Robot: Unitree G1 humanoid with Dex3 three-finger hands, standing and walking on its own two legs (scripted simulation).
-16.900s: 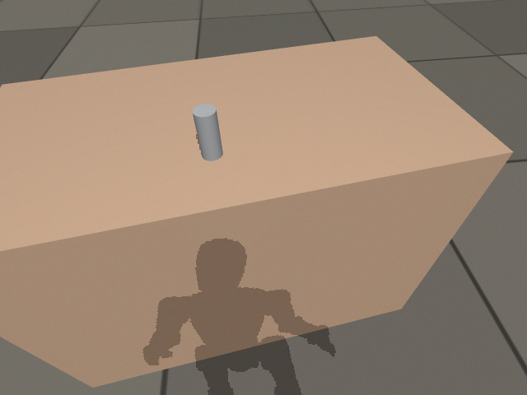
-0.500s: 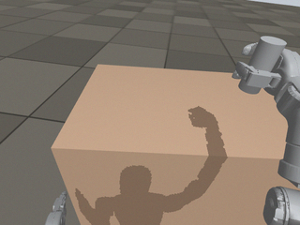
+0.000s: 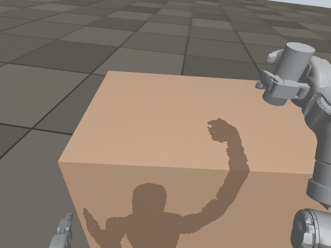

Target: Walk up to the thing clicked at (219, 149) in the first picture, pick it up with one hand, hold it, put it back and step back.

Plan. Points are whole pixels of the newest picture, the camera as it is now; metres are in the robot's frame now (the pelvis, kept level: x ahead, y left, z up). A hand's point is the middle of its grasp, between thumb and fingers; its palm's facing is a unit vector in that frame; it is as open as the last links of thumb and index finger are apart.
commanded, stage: hold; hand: right
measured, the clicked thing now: (285, 75) +0.34 -0.19 +0.33
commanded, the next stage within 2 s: crouch in 1.42 s
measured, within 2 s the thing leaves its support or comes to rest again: neither
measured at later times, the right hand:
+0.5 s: hand (280, 79) +0.33 -0.18 +0.32, palm faces +0.15 +0.99 +0.00, open 6.0 cm
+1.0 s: hand (277, 79) +0.33 -0.18 +0.32, palm faces +0.15 +0.99 +0.01, open 6.0 cm
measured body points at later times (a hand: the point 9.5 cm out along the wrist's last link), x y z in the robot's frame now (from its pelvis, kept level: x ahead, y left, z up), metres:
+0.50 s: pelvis -0.01 +0.00 +0.00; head -0.08 +0.03 +0.44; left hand +0.17 +0.25 -0.07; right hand +0.32 -0.23 +0.32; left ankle +0.02 +0.14 -0.74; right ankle +0.02 -0.13 -0.74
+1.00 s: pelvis -0.01 +0.00 +0.00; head -0.07 +0.04 +0.44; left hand +0.17 +0.26 -0.06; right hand +0.32 -0.23 +0.32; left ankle +0.02 +0.14 -0.74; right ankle +0.02 -0.13 -0.74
